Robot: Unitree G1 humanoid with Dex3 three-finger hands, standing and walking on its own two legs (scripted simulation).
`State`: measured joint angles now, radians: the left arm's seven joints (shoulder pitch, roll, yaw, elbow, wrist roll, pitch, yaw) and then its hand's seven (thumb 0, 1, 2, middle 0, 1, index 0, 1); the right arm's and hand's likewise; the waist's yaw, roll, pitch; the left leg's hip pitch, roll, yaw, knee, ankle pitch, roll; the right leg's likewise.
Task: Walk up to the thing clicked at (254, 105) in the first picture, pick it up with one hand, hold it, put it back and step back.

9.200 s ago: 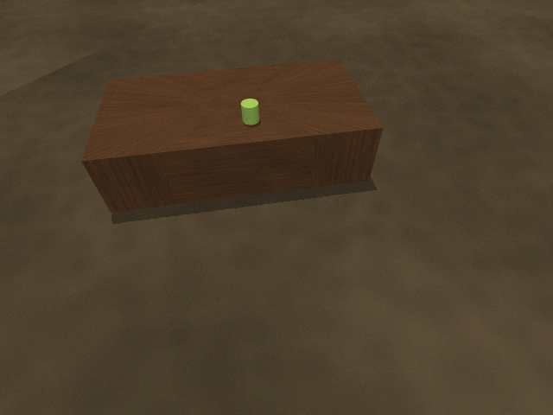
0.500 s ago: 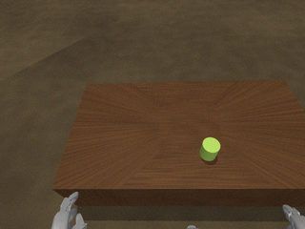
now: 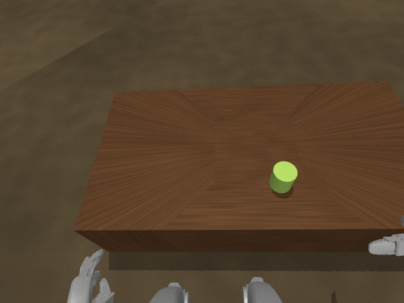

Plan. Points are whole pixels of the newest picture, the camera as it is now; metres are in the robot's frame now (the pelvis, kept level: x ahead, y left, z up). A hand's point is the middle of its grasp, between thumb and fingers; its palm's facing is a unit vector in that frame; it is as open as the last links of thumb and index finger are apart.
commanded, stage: go down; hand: right
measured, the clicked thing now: (282, 177) +0.54 -0.23 -0.33
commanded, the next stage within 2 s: approach in 0.98 s
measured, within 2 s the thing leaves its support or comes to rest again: neither
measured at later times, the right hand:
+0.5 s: hand (398, 180) +0.37 -0.38 -0.03, palm faces +0.24 +0.96 -0.13, open 16.7 cm
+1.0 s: hand (401, 151) +0.43 -0.40 -0.01, palm faces +0.26 +0.96 -0.07, open 16.8 cm
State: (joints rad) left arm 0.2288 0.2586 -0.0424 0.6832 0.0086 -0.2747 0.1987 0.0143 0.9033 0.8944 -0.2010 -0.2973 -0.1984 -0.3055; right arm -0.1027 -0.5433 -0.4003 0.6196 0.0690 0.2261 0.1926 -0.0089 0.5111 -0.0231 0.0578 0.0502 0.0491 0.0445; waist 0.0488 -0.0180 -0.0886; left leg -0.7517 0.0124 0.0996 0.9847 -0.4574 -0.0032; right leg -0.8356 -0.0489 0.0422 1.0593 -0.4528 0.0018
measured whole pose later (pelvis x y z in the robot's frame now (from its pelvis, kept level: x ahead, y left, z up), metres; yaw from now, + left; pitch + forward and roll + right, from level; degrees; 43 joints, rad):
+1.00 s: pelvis +0.00 -0.02 -0.04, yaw +4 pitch +25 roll +6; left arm 0.28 0.32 -0.09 0.67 0.04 -0.09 0.05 0.01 0.91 0.90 -0.19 -0.30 -0.19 -0.30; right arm -0.70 -0.91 -0.74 1.27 0.08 -0.31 0.51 -0.01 0.36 -0.03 0.08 0.03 0.06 0.03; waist 0.11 0.02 -0.07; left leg -1.08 -0.01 0.08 1.14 -0.49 -0.02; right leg -1.17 -0.07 0.03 1.25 -0.52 -0.02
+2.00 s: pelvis -0.07 +0.00 -0.33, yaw +11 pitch +34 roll +10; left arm 0.20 0.34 -0.19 0.60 0.11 0.05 -0.04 0.00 0.92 0.89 -0.20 -0.30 -0.20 -0.30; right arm -1.11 -0.98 -0.75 1.23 0.00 -0.41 0.34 -0.01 0.48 -0.03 0.06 0.04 0.04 0.03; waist 0.26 0.03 0.01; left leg -2.11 -0.01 0.13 2.16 -0.65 0.00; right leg -2.21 -0.08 0.14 2.26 -0.65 -0.02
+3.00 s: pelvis -0.07 +0.00 -0.33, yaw +9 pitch +36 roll +7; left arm 0.21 0.33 -0.12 0.61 0.10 0.10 -0.03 0.00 0.88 0.92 -0.21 -0.29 -0.20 -0.31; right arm -1.12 -0.81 -0.63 1.16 0.00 -0.37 0.17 -0.01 0.27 -0.34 0.57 0.45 0.56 0.44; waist 0.24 -0.01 -0.04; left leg -2.13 0.00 0.11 2.18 -0.68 0.01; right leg -2.21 -0.07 0.11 2.25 -0.67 -0.01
